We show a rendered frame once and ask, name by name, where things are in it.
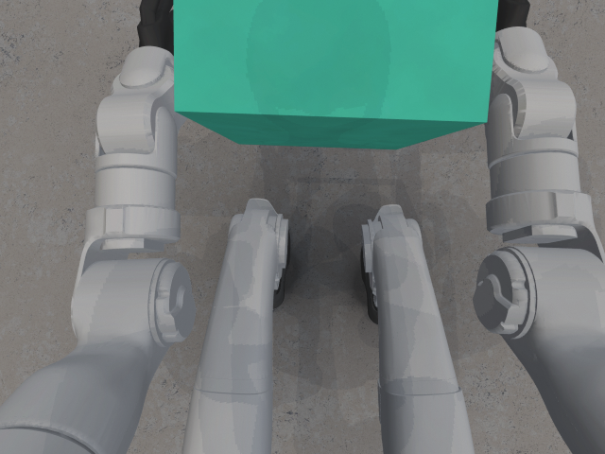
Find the robot foot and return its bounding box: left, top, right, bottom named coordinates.
left=273, top=231, right=290, bottom=308
left=361, top=248, right=378, bottom=324

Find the left robot forearm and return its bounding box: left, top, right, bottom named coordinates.
left=71, top=46, right=187, bottom=336

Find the robot left upper arm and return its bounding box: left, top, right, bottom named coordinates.
left=0, top=258, right=196, bottom=454

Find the robot right upper arm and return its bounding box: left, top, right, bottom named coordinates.
left=473, top=246, right=605, bottom=454

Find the right robot hand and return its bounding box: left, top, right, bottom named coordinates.
left=495, top=0, right=530, bottom=32

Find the carton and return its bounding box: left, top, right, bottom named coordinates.
left=173, top=0, right=498, bottom=149

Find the right robot foot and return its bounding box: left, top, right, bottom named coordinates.
left=361, top=248, right=378, bottom=324

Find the right robot forearm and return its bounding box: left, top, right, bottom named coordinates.
left=484, top=26, right=605, bottom=265

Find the left robot foot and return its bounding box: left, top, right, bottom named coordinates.
left=273, top=231, right=290, bottom=308

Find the left robot hand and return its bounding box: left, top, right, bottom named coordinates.
left=137, top=0, right=174, bottom=56

